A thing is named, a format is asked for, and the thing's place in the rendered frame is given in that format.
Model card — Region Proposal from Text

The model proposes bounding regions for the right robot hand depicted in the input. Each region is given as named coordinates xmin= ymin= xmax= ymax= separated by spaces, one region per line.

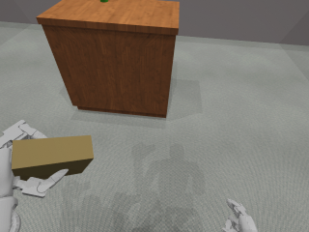
xmin=222 ymin=198 xmax=258 ymax=232

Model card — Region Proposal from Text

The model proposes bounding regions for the left robot hand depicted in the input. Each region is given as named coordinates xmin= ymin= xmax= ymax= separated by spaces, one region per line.
xmin=0 ymin=120 xmax=69 ymax=198

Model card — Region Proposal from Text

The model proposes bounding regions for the sponge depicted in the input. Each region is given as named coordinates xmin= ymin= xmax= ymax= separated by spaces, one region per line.
xmin=12 ymin=135 xmax=94 ymax=181

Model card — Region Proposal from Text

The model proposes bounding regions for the left robot forearm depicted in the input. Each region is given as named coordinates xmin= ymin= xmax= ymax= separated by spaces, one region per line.
xmin=0 ymin=196 xmax=21 ymax=232

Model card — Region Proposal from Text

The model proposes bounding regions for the table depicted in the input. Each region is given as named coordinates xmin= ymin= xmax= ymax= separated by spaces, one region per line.
xmin=36 ymin=0 xmax=180 ymax=118

